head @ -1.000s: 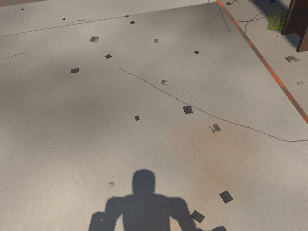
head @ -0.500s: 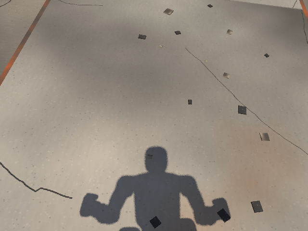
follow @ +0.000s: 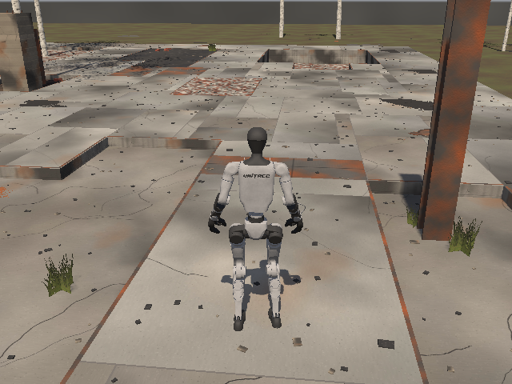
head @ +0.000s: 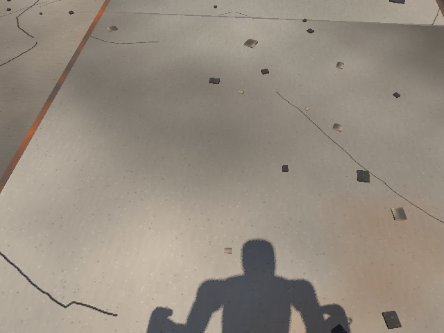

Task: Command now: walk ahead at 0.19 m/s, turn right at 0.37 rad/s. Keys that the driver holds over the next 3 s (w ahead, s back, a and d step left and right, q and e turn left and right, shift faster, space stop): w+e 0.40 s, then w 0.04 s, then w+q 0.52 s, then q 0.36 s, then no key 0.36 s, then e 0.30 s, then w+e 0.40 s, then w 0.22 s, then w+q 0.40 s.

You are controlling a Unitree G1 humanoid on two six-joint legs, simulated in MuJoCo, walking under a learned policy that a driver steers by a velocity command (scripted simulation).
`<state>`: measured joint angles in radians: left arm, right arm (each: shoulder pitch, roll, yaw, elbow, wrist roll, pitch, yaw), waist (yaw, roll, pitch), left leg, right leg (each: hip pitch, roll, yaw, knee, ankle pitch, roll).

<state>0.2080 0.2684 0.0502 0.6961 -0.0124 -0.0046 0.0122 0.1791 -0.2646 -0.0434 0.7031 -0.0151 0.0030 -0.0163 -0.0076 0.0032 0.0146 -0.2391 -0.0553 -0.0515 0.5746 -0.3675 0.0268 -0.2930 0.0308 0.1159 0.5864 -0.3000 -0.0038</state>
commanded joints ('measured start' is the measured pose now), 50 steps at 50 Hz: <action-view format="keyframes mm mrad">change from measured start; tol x32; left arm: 1 -65 146 37 -110 -8 -10 13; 50 159 139 -5 -40 25 -106 -5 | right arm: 1 28 -93 -40 -74 14 -50 8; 43 -186 -56 0 -119 37 -95 95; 50 271 -259 -83 -92 23 -77 49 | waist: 1 -48 -81 37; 17 -35 116 21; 21 65 -315 -322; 42 104 -24 91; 50 -114 153 -472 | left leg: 1 26 60 -54 -109 -205 52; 5 265 473 -589 -374 -233 283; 16 151 309 63 -353 326 109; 19 73 257 206 63 760 35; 21 -496 34 79 718 -238 -64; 22 -584 67 -62 816 -161 -52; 42 -540 107 52 13 447 8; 47 -124 -36 157 -18 239 119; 50 718 417 -777 -169 448 457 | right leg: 1 -162 -100 227 -163 -400 -120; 6 -647 -78 49 523 -189 -29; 19 200 52 -243 14 116 -108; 22 599 -382 744 -362 -360 -342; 29 89 -232 111 -420 214 -238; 41 365 -252 -180 -430 520 -127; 47 413 -253 -249 85 1255 -90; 50 -429 62 -1 942 -285 37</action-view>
